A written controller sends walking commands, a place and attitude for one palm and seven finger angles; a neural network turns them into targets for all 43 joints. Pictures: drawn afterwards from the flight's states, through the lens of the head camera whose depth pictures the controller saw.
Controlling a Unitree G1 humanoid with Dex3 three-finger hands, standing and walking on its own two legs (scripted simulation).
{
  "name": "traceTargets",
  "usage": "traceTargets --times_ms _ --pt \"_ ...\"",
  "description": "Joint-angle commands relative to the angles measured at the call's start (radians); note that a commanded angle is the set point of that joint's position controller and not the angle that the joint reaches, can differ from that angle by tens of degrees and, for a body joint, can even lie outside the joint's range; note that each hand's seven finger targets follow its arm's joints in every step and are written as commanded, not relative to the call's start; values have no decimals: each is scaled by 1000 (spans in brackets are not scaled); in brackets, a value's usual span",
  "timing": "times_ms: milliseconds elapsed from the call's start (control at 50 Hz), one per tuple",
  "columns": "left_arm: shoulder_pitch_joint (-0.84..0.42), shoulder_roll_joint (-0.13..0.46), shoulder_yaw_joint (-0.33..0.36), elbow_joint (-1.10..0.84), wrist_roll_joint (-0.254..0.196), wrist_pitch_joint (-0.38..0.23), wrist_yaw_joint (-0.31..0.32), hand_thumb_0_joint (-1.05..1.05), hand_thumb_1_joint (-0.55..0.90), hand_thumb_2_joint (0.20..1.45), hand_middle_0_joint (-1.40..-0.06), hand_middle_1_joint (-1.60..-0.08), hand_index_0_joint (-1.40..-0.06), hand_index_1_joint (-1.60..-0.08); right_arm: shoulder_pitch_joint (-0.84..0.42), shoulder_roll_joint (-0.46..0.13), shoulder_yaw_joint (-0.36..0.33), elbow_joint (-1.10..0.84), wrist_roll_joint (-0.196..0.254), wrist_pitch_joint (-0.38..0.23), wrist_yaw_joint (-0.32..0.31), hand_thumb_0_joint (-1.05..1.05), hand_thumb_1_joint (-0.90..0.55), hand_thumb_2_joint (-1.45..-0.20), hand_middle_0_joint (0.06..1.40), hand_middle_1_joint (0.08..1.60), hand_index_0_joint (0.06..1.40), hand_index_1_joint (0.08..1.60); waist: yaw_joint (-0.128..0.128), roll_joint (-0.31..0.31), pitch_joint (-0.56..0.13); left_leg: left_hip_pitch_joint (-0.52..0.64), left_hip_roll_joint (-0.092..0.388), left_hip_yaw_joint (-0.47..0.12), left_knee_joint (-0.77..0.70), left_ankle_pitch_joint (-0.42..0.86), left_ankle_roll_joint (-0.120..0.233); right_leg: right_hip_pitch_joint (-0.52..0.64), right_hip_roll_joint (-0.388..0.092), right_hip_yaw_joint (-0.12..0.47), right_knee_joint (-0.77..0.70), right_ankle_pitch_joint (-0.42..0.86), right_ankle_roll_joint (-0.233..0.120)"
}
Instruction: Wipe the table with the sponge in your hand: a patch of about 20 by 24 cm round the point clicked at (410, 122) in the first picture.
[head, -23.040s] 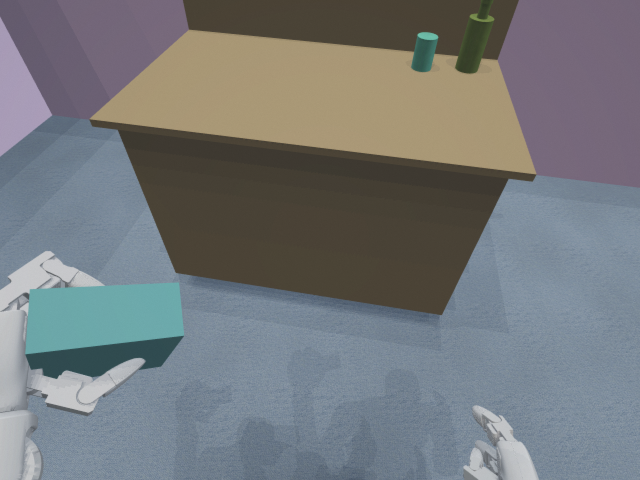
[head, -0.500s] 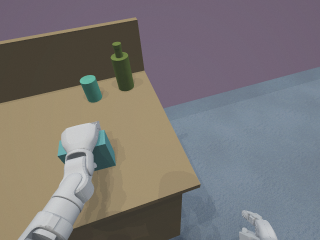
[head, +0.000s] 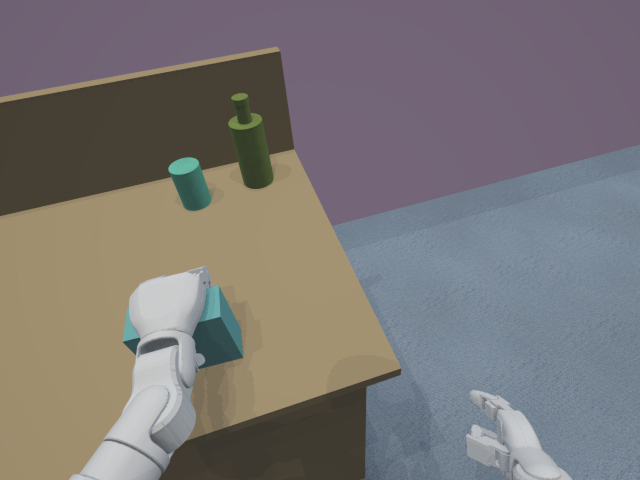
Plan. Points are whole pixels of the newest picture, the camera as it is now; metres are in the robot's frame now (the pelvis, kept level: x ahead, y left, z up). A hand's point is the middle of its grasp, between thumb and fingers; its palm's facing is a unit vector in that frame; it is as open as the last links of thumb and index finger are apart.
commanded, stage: wipe back along the middle lane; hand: left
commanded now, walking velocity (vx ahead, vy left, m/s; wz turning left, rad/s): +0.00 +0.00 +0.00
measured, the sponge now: (192, 340) +0.29 +0.22 +0.01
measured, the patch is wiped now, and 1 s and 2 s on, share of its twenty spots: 0.80 0.90 0.95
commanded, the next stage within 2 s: slide across to the third lane in 0.20 s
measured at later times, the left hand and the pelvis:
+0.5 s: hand (199, 342) +0.27 +0.19 +0.05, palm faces -0.01 -0.07 -1.00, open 9.6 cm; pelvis -0.01 -0.01 +0.00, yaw +0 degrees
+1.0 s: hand (227, 338) +0.28 +0.16 +0.05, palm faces -0.01 -0.05 -1.00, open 9.6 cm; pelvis -0.02 -0.02 +0.00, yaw +1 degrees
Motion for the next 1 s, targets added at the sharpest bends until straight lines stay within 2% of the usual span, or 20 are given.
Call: traceTargets --times_ms 0,40,100,140,160,180,240,260,320,340,360,440,460,540,620,640,700,740,820,980 --pt "-42 10 4 -100 -57 -5 -39 0 100 1300 -1200 -1600 -1200 -1600 -194 -98 -34 -166 6 -50 3 0 -900 -900 200 300 200 300 8 -151 -127 93 5 -50 -29 286 15 24 12 33 -46 419 -29" --pt "-23 27 24 -116 -58 -4 -37 0 100 1300 -1200 -1600 -1200 -1600 -204 -102 -37 -166 4 -48 5 0 -900 -900 200 300 200 300 16 -139 -123 88 6 -52 -34 285 13 28 14 42 -45 421 -33" --pt "32 -23 -26 -146 -62 -11 -37 0 100 1300 -1200 -1600 -1200 -1600 -208 -91 -37 -176 5 -52 14 0 -900 -900 200 300 200 300 15 -153 -131 95 5 -46 -22 303 17 35 10 37 -38 450 -29" --pt "64 7 4 -165 -63 -10 -33 0 100 1300 -1200 -1600 -1200 -1600 -216 -97 -40 -173 5 -50 20 0 -900 -900 200 300 200 300 21 -152 -127 88 8 -51 -27 295 13 37 13 49 -37 445 -33" --pt "61 -45 -48 -177 -62 -11 -35 0 100 1300 -1200 -1600 -1200 -1600 -216 -88 -38 -176 5 -50 22 0 -900 -900 200 300 200 300 11 -160 -125 92 6 -46 -23 297 16 34 11 38 -32 447 -28" --pt "89 -36 -40 -188 -66 -9 -35 0 100 1300 -1200 -1600 -1200 -1600 -219 -88 -39 -181 8 -51 26 0 -900 -900 200 300 200 300 16 -178 -110 86 8 -50 -26 290 17 33 11 39 -37 442 -27" --pt "45 28 16 -182 -56 2 -25 0 100 1300 -1200 -1600 -1200 -1600 -225 -99 -40 -165 4 -50 17 0 -900 -900 200 300 200 300 17 -176 -97 76 5 -46 -32 256 16 26 14 67 -47 427 -30" --pt "35 -8 -16 -181 -57 5 -26 0 100 1300 -1200 -1600 -1200 -1600 -225 -91 -36 -167 6 -51 14 0 -900 -900 200 300 200 300 11 -172 -96 76 5 -41 -34 247 17 25 10 51 -43 409 -25" --pt "-45 -17 -41 -186 -44 12 -28 0 100 1300 -1200 -1600 -1200 -1600 -230 -91 -37 -162 4 -53 8 0 -900 -900 200 300 200 300 7 -170 -103 89 2 -42 -32 235 22 11 8 54 -51 390 -26" --pt "-74 19 -9 -200 -39 14 -27 0 100 1300 -1200 -1600 -1200 -1600 -237 -97 -42 -158 1 -52 3 0 -900 -900 200 300 200 300 10 -164 -114 95 3 -49 -36 230 22 12 12 72 -56 373 -31" --pt "-99 -25 -55 -208 -40 13 -30 0 100 1300 -1200 -1600 -1200 -1600 -237 -90 -40 -162 2 -54 4 0 -900 -900 200 300 200 300 0 -152 -126 107 2 -43 -29 240 25 14 8 57 -47 384 -29" --pt "-125 -18 -61 -242 -45 -6 -42 0 100 1300 -1200 -1600 -1200 -1600 -240 -89 -43 -160 -2 -58 6 0 -900 -900 200 300 200 300 0 -149 -144 126 1 -49 -27 263 28 26 8 71 -53 423 -32" --pt "-142 -48 -89 -234 -50 -8 -45 0 100 1300 -1200 -1600 -1200 -1600 -239 -82 -42 -160 -1 -58 4 0 -900 -900 200 300 200 300 -7 -158 -134 125 2 -45 -29 250 30 21 4 57 -54 404 -27" --pt "-185 -7 -44 -208 -52 -24 -42 0 100 1300 -1200 -1600 -1200 -1600 -240 -87 -42 -145 -4 -63 -4 0 -900 -900 200 300 200 300 0 -157 -130 122 -1 -43 -38 236 28 26 6 73 -70 403 -29" --pt "-228 -68 -101 -177 -47 -36 -36 0 100 1300 -1200 -1600 -1200 -1600 -241 -80 -42 -137 -3 -68 -4 0 -900 -900 200 300 200 300 -6 -177 -129 125 -1 -39 -37 227 28 11 2 58 -70 389 -24" --pt "-238 -48 -76 -168 -50 -35 -31 0 100 1300 -1200 -1600 -1200 -1600 -242 -85 -46 -134 -4 -70 -5 0 -900 -900 200 300 200 300 -5 -174 -134 123 0 -40 -40 219 27 14 5 68 -75 376 -27" --pt "-268 -96 -126 -137 -47 -38 -32 0 100 1300 -1200 -1600 -1200 -1600 -243 -78 -44 -128 -2 -71 -5 0 -900 -900 200 300 200 300 -12 -174 -117 122 -1 -38 -39 203 27 -6 0 55 -76 354 -24" --pt "-305 -79 -112 -131 -45 -42 -28 0 100 1300 -1200 -1600 -1200 -1600 -241 -83 -48 -123 -2 -73 -4 0 -900 -900 200 300 200 300 -13 -165 -140 127 1 -41 -39 204 25 -4 3 61 -72 351 -27" --pt "-306 -114 -141 -90 -49 -42 -23 0 100 1300 -1200 -1600 -1200 -1600 -242 -78 -47 -116 -1 -73 -1 0 -900 -900 200 300 200 300 -14 -193 -134 119 -3 -35 -31 206 27 -5 -3 56 -74 374 -23" --pt "-413 -185 -202 -42 -63 -41 0 0 100 1300 -1200 -1600 -1200 -1600 -248 -70 -48 -107 7 -79 15 0 -900 -900 200 300 200 300 -13 -181 -134 121 5 -44 -37 164 22 -47 1 23 -63 272 -26"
